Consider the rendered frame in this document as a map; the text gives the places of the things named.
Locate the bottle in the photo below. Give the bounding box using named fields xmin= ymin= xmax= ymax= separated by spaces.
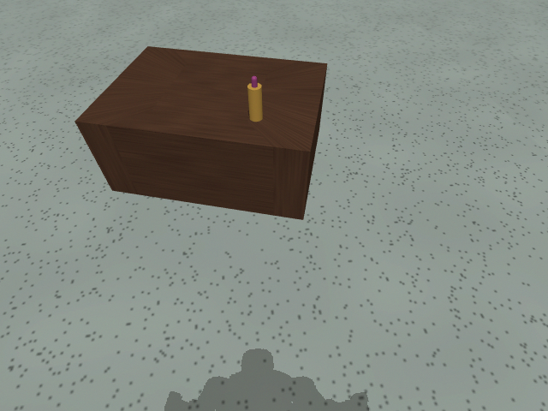
xmin=247 ymin=76 xmax=263 ymax=122

